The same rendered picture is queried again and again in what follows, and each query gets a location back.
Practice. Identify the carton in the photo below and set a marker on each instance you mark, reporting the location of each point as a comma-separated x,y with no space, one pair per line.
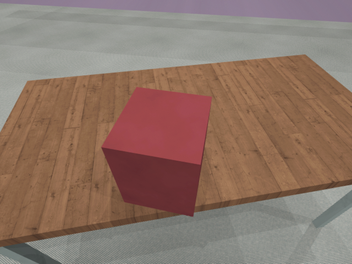
156,147

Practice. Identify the table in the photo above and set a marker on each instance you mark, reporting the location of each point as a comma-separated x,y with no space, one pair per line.
277,127

